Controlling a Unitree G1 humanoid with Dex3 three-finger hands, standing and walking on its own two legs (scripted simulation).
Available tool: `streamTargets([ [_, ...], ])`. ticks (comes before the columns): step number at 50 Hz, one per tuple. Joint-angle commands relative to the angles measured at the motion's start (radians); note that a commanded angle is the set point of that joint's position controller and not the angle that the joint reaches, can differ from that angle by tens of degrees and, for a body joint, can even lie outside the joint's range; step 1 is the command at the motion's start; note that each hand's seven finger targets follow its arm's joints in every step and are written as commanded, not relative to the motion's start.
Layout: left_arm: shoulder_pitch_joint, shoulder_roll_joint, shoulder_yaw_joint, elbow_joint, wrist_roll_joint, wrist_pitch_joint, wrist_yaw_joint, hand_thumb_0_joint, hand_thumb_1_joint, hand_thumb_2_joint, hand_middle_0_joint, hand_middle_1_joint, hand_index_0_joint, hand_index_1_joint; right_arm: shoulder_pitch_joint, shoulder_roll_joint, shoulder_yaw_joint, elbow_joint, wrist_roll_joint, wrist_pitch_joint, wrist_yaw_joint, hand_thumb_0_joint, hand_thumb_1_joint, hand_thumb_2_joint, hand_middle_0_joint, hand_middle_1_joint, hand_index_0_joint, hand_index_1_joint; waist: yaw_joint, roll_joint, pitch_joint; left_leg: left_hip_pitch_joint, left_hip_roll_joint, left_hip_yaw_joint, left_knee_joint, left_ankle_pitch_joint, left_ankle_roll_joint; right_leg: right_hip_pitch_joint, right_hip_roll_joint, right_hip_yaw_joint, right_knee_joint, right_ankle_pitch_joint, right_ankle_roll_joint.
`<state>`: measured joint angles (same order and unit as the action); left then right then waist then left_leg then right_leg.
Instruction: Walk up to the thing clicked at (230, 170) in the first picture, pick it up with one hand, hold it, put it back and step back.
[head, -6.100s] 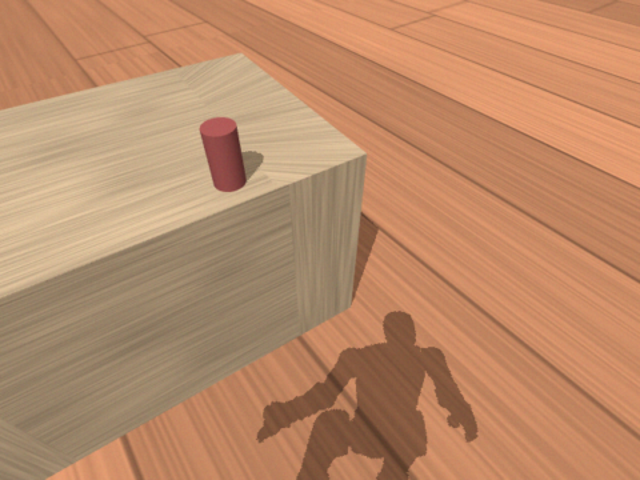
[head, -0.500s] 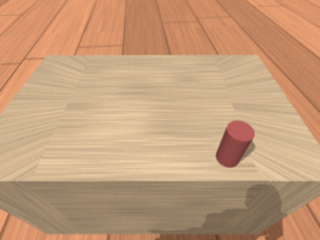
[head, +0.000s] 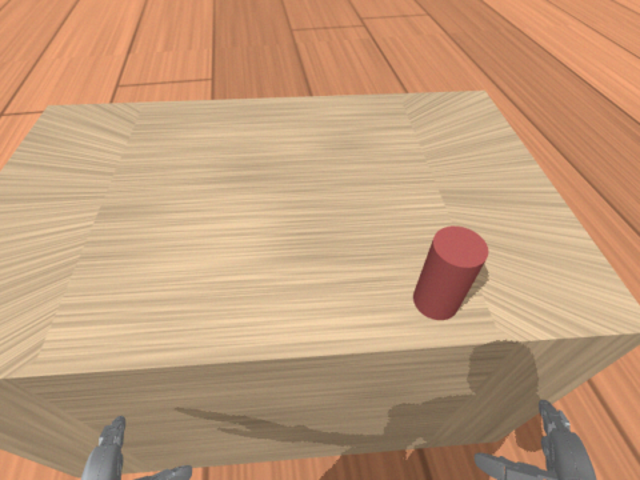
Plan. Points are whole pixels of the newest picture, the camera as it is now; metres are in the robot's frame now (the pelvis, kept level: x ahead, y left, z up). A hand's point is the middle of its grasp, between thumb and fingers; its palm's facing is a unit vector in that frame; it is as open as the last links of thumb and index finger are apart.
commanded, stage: rise first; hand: right
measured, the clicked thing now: (446, 275) +0.41 -0.18 +0.00
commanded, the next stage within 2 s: go down in 1.30 s
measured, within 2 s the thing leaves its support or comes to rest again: neither
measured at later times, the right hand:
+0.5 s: hand (569, 441) +0.18 -0.26 +0.00, palm faces +0.31 +0.88 -0.36, open 17.6 cm
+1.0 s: hand (600, 439) +0.17 -0.27 +0.05, palm faces +0.35 +0.86 -0.38, open 17.7 cm
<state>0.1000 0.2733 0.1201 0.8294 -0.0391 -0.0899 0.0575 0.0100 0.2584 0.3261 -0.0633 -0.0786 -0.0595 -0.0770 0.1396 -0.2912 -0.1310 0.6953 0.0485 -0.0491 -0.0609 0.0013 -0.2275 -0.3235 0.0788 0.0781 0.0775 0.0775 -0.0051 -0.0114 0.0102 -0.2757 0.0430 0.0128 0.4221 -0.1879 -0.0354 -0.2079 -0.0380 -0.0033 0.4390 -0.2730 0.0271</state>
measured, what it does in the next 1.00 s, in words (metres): stands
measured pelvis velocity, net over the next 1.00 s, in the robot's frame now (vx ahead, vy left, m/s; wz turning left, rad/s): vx -0.01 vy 0.01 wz -0.03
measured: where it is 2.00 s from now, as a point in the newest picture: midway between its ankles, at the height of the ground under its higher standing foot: outside the picture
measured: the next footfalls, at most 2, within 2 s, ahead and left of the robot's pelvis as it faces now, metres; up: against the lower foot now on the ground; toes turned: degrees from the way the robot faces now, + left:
none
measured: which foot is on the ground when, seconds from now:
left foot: down 0.00-1.00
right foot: down 0.00-1.00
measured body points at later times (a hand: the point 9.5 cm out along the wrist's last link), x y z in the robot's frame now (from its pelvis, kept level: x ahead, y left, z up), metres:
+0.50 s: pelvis +0.00 +0.00 +0.00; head +0.00 +0.01 +0.45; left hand +0.16 +0.26 -0.09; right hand +0.16 -0.31 +0.03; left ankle +0.02 +0.14 -0.74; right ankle -0.03 -0.14 -0.74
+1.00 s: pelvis -0.01 +0.01 +0.00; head -0.02 +0.02 +0.45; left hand +0.15 +0.26 -0.08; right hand +0.15 -0.31 +0.08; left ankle +0.02 +0.14 -0.74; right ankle -0.03 -0.14 -0.74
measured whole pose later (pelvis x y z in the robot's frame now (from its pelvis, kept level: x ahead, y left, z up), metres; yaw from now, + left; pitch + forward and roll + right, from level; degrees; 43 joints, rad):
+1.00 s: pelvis -0.01 +0.01 +0.00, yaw -2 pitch -4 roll +0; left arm 0.26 0.21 0.14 0.61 -0.02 -0.12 0.04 -0.01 -0.54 0.06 -0.06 -0.05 -0.05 -0.05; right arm 0.41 -0.31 -0.27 0.02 0.04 -0.20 -0.03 -0.02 0.60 -0.03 0.04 0.06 0.05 0.06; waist -0.03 -0.04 0.05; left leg -0.16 0.06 0.04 0.42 -0.19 -0.03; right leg -0.09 -0.03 0.02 0.40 -0.25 0.03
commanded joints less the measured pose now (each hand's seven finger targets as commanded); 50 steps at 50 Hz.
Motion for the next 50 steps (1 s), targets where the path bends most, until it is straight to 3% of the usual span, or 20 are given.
streamTargets([
  [1,0.012,0.137,0.032,-0.204,0.006,-0.024,0.025,0.000,-0.364,0.088,-0.054,-0.047,-0.047,-0.055,0.004,-0.186,-0.066,-0.316,-0.002,-0.028,-0.019,0.000,0.382,-0.081,0.043,0.055,0.048,0.055,0.008,-0.028,-0.184,0.165,-0.043,0.054,-0.032,0.244,0.030,0.037,0.032,-0.043,-0.060,0.313,-0.024],
  [6,0.008,0.140,0.029,-0.340,0.011,-0.041,0.039,0.000,-0.541,0.050,-0.063,-0.054,-0.056,-0.061,0.031,-0.183,-0.078,-0.474,-0.006,-0.042,-0.027,0.000,0.532,-0.051,0.039,0.058,0.046,0.058,0.007,0.000,-0.147,0.166,-0.036,0.061,-0.041,0.216,0.028,0.061,0.036,-0.034,-0.067,0.288,-0.029],
  [8,0.046,0.102,0.007,-0.345,0.010,-0.039,0.037,0.000,-0.545,0.049,-0.061,-0.056,-0.056,-0.060,0.071,-0.182,-0.089,-0.526,-0.007,-0.048,-0.026,0.000,0.557,-0.048,0.037,0.059,0.045,0.059,-0.002,-0.016,-0.117,0.163,-0.033,0.062,-0.040,0.212,0.028,0.065,0.038,-0.036,-0.068,0.289,-0.028],
  [10,0.065,0.142,0.044,-0.370,0.012,-0.038,0.041,0.000,-0.547,0.048,-0.059,-0.054,-0.054,-0.059,0.103,-0.216,-0.136,-0.553,-0.007,-0.052,-0.029,0.000,0.592,-0.043,0.035,0.059,0.044,0.059,-0.007,0.000,-0.115,0.169,-0.032,0.067,-0.036,0.232,0.026,0.078,0.040,-0.034,-0.066,0.314,-0.028],
  [11,0.047,0.099,0.008,-0.370,0.014,-0.037,0.034,0.000,-0.553,0.050,-0.057,-0.051,-0.051,-0.058,0.125,-0.185,-0.119,-0.567,-0.007,-0.054,-0.024,0.000,0.600,-0.041,0.035,0.060,0.044,0.060,-0.019,-0.001,-0.099,0.173,-0.030,0.067,-0.039,0.229,0.026,0.069,0.042,-0.033,-0.065,0.312,-0.029],
  [18,0.143,0.088,0.047,-0.321,0.013,-0.023,0.009,0.000,-0.544,0.045,-0.053,-0.052,-0.051,-0.053,0.187,-0.191,-0.175,-0.686,-0.002,-0.079,-0.006,0.000,0.611,-0.034,0.035,0.060,0.044,0.060,-0.021,-0.035,-0.057,0.176,-0.031,0.072,-0.040,0.228,0.030,0.066,0.041,-0.038,-0.077,0.316,-0.024],
  [21,0.066,0.122,0.070,-0.366,0.016,-0.033,0.008,0.000,-0.550,0.049,-0.053,-0.051,-0.049,-0.055,0.172,-0.185,-0.178,-0.722,0.001,-0.091,-0.003,0.000,0.611,-0.034,0.037,0.059,0.045,0.059,-0.019,0.001,-0.054,0.174,-0.033,0.072,-0.048,0.186,0.028,0.059,0.038,-0.034,-0.084,0.277,-0.026],
  [22,0.041,0.116,0.064,-0.375,0.016,-0.035,0.006,0.000,-0.552,0.050,-0.053,-0.050,-0.049,-0.055,0.167,-0.188,-0.181,-0.760,-0.001,-0.099,-0.002,0.000,0.611,-0.035,0.037,0.059,0.044,0.059,-0.030,-0.009,-0.065,0.182,-0.032,0.073,-0.047,0.181,0.030,0.065,0.038,-0.030,-0.087,0.274,-0.025],
  [24,0.014,0.039,-0.001,-0.355,0.016,-0.039,-0.001,0.000,-0.552,0.051,-0.053,-0.051,-0.049,-0.055,0.169,-0.167,-0.165,-0.793,-0.003,-0.118,-0.001,0.000,0.611,-0.035,0.038,0.059,0.045,0.059,-0.047,-0.024,-0.043,0.182,-0.032,0.071,-0.051,0.143,0.034,0.047,0.040,-0.032,-0.091,0.242,-0.024],
  [26,0.016,0.123,0.068,-0.387,0.020,-0.043,0.011,0.000,-0.560,0.057,-0.053,-0.051,-0.047,-0.058,0.192,-0.204,-0.200,-0.797,-0.006,-0.127,-0.008,0.000,0.611,-0.036,0.038,0.059,0.045,0.059,-0.036,-0.017,-0.072,0.190,-0.031,0.070,-0.053,0.135,0.033,0.057,0.042,-0.031,-0.095,0.232,-0.024],
  [28,0.035,0.061,0.011,-0.384,0.021,-0.045,0.004,0.000,-0.552,0.050,-0.053,-0.050,-0.048,-0.054,0.189,-0.185,-0.192,-0.815,-0.007,-0.143,-0.004,0.000,0.611,-0.034,0.038,0.059,0.045,0.059,-0.040,-0.003,-0.051,0.190,-0.033,0.073,-0.061,0.106,0.031,0.047,0.043,-0.030,-0.099,0.202,-0.028],
  [31,0.056,0.133,0.084,-0.397,0.023,-0.052,0.012,0.000,-0.553,0.050,-0.051,-0.048,-0.046,-0.053,0.221,-0.196,-0.209,-0.829,-0.005,-0.154,-0.004,0.000,0.611,-0.031,0.037,0.059,0.045,0.059,-0.028,-0.022,-0.057,0.189,-0.030,0.070,-0.065,0.102,0.033,0.062,0.047,-0.034,-0.102,0.195,-0.028],
  [34,0.091,0.044,0.027,-0.352,0.019,-0.054,-0.003,0.000,-0.559,0.055,-0.051,-0.047,-0.044,-0.054,0.230,-0.181,-0.212,-0.847,-0.005,-0.171,0.003,0.000,0.611,-0.033,0.038,0.060,0.045,0.060,-0.040,-0.057,-0.006,0.173,-0.029,0.075,-0.070,0.065,0.036,0.035,0.047,-0.036,-0.114,0.162,-0.026],
  [36,0.057,0.121,0.094,-0.381,0.018,-0.064,0.004,0.000,-0.555,0.050,-0.050,-0.042,-0.043,-0.049,0.191,-0.195,-0.220,-0.863,-0.001,-0.177,0.005,0.000,0.611,-0.031,0.037,0.060,0.045,0.060,-0.023,-0.023,-0.014,0.165,-0.033,0.075,-0.076,0.039,0.035,0.041,0.043,-0.031,-0.122,0.131,-0.029],
  [38,0.065,0.055,0.028,-0.379,0.019,-0.068,-0.006,0.000,-0.556,0.050,-0.049,-0.044,-0.043,-0.050,0.193,-0.179,-0.212,-0.874,-0.004,-0.188,0.008,0.000,0.611,-0.029,0.038,0.060,0.046,0.060,-0.032,-0.027,-0.021,0.172,-0.034,0.077,-0.076,0.044,0.036,0.041,0.043,-0.030,-0.121,0.139,-0.028],
  [41,0.071,0.091,0.078,-0.349,0.019,-0.073,-0.001,0.000,-0.557,0.052,-0.049,-0.044,-0.043,-0.050,0.197,-0.199,-0.235,-0.868,-0.003,-0.197,0.008,0.000,0.611,-0.031,0.038,0.060,0.046,0.060,-0.024,-0.024,-0.010,0.163,-0.029,0.075,-0.078,0.037,0.034,0.038,0.045,-0.030,-0.121,0.127,-0.031],
  [42,0.061,0.070,0.049,-0.358,0.021,-0.077,-0.004,0.000,-0.558,0.053,-0.049,-0.044,-0.042,-0.050,0.186,-0.188,-0.218,-0.876,-0.003,-0.201,0.010,0.000,0.611,-0.031,0.038,0.060,0.046,0.060,-0.028,-0.033,-0.022,0.171,-0.029,0.071,-0.079,0.045,0.034,0.041,0.046,-0.033,-0.118,0.132,-0.031],
  [43,0.049,0.081,0.064,-0.358,0.020,-0.079,-0.003,0.000,-0.553,0.052,-0.050,-0.047,-0.045,-0.051,0.187,-0.202,-0.241,-0.884,-0.003,-0.206,0.009,0.000,0.611,-0.032,0.039,0.059,0.046,0.060,-0.034,-0.044,-0.027,0.174,-0.030,0.073,-0.074,0.044,0.036,0.044,0.047,-0.031,-0.119,0.135,-0.027],
  [47,0.051,0.080,0.059,-0.400,0.023,-0.088,-0.001,0.000,-0.563,0.064,-0.049,-0.049,-0.042,-0.056,0.182,-0.204,-0.247,-0.883,-0.004,-0.220,0.007,0.000,0.611,-0.035,0.039,0.060,0.047,0.060,-0.035,-0.012,-0.020,0.176,-0.032,0.078,-0.081,0.020,0.035,0.038,0.047,-0.028,-0.125,0.116,-0.031],
  [50,0.072,0.105,0.090,-0.373,0.021,-0.090,-0.003,0.000,-0.555,0.058,-0.049,-0.048,-0.044,-0.053,0.200,-0.213,-0.261,-0.879,0.001,-0.226,0.011,0.000,0.611,-0.035,0.039,0.061,0.047,0.061,-0.037,-0.018,-0.007,0.167,-0.027,0.074,-0.087,0.002,0.033,0.033,0.055,-0.035,-0.125,0.095,-0.034],
])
